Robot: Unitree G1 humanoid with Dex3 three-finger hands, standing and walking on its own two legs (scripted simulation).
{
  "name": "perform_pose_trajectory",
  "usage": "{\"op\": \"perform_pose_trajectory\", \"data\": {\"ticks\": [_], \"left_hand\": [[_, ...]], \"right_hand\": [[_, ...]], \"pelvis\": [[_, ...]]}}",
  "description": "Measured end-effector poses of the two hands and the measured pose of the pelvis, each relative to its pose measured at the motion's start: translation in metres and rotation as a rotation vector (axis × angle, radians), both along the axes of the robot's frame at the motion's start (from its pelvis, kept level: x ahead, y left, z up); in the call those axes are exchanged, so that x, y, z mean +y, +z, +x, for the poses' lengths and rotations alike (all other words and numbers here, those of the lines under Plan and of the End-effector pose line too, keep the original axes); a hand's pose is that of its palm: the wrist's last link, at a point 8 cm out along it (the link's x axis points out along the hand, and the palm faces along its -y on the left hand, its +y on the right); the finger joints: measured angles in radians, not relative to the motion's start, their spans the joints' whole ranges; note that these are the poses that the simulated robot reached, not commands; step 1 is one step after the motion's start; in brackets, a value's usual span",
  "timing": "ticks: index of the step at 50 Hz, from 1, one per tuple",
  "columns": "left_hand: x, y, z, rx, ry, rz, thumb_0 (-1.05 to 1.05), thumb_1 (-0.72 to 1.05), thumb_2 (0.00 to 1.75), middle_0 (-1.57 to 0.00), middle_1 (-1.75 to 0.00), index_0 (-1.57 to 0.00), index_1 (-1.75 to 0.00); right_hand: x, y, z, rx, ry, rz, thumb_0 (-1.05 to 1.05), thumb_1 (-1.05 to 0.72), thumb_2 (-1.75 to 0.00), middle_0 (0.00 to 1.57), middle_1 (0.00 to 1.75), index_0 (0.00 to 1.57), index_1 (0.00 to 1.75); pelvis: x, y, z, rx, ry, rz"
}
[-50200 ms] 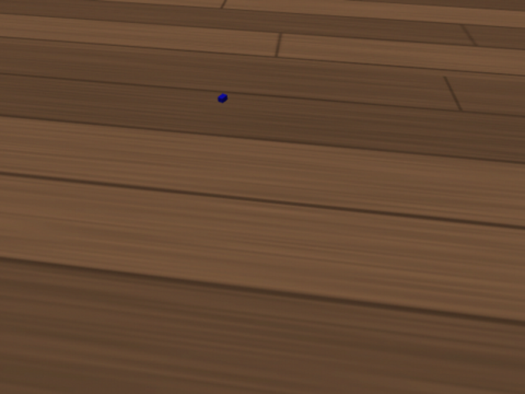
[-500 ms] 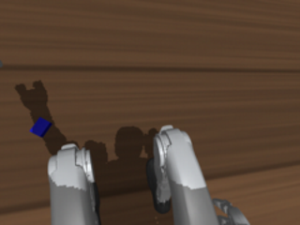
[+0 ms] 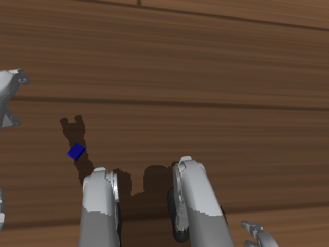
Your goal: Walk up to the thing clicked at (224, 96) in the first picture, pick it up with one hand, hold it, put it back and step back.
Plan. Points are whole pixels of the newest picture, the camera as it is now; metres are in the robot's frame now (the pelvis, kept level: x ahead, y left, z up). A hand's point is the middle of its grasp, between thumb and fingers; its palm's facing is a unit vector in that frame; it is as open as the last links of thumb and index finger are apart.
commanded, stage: go down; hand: left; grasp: from above
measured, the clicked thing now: (76, 151) +0.42 +0.25 -0.45
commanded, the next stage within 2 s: home in 1.96 s
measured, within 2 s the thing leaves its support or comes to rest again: neither
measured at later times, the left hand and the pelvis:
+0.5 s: hand out of the picture +0.45 +0.32 +0.05, palm faces -0.35 -0.43 -0.83, open 11.2 cm; pelvis +0.03 +0.00 +0.12, yaw +1 degrees
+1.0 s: hand out of the picture +0.41 +0.27 +0.08, palm faces -0.17 -0.74 -0.66, open 8.8 cm; pelvis +0.06 +0.00 +0.18, yaw +2 degrees
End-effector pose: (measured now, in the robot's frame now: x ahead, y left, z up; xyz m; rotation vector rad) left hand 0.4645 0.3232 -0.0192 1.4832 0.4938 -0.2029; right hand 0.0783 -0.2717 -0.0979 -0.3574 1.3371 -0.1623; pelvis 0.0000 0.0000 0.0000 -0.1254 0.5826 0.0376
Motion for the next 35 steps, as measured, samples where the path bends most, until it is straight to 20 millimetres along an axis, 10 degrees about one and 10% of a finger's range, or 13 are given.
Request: {"op": "perform_pose_trajectory", "data": {"ticks": [22, 35], "left_hand": [[0.011, 0.113, -0.016, 0.005, 0.276, -0.226, 0.0, 0.02, 0.69, -0.36, -0.61, -0.39, -0.62], [0.017, 0.132, -0.015, 0.028, 0.402, -0.296, 0.0, 0.02, 0.7, -0.29, -0.61, -0.33, -0.62]], "right_hand": [[0.01, 0.104, 0.018, -0.084, -0.04, 0.028, 0.01, -0.91, -0.9, 0.2, 0.3, 0.2, 0.3], [0.001, 0.143, 0.032, -0.107, -0.022, 0.021, 0.01, -0.91, -0.9, 0.2, 0.3, 0.2, 0.3]], "pelvis": [[-0.003, 0.11, 0.024, -0.072, 0.006, 0.027], [-0.005, 0.145, 0.044, -0.083, 0.007, 0.04]]}}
